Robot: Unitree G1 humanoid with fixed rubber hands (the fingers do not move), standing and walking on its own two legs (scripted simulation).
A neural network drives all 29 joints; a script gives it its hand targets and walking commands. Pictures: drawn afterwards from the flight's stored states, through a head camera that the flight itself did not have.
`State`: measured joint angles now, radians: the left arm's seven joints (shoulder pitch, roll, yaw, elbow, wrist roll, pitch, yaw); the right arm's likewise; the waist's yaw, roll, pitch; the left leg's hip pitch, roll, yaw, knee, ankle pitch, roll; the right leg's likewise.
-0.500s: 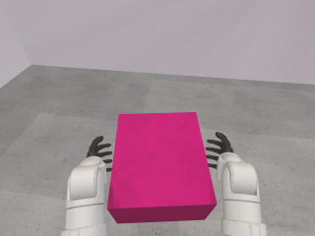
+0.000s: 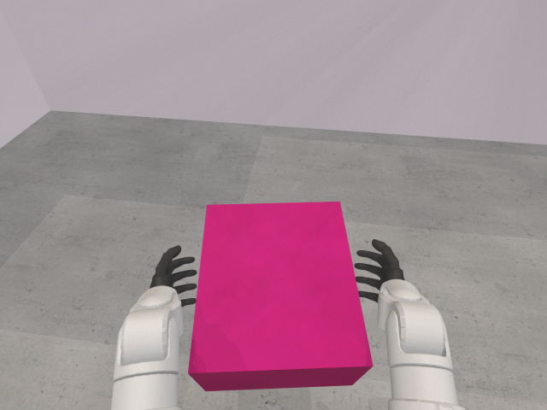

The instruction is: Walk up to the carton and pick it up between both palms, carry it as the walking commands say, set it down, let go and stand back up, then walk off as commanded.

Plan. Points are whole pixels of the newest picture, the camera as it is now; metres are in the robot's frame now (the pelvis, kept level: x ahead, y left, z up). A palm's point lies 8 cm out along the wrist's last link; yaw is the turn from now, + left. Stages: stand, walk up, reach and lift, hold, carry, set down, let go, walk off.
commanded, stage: carry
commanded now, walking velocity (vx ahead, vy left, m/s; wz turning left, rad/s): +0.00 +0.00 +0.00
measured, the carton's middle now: (276, 291) +0.34 +0.00 -0.03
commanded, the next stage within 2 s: hold in 0.46 s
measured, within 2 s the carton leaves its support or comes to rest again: neither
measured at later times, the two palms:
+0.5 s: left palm (173, 304) +0.27 +0.15 +0.04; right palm (394, 296) +0.27 -0.17 +0.04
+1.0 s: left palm (170, 286) +0.30 +0.16 +0.05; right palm (394, 291) +0.28 -0.17 +0.06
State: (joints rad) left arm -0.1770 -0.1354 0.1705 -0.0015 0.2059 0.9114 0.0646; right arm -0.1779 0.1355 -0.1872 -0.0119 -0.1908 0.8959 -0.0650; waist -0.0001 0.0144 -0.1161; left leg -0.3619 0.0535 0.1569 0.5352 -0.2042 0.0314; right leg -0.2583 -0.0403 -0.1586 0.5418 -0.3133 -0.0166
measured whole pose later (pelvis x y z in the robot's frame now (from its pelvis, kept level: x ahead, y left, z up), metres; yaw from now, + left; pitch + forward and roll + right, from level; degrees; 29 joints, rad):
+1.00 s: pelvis -0.02 +0.01 +0.01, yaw -10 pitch -7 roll +1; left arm -0.40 -0.14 0.45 0.39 0.41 0.68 -0.06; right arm -0.45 0.19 -0.41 0.51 -0.42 0.61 0.08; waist 0.07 -0.03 0.02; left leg -0.11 0.00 0.04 0.37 -0.15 0.00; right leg -0.10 0.01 0.01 0.44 -0.22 -0.03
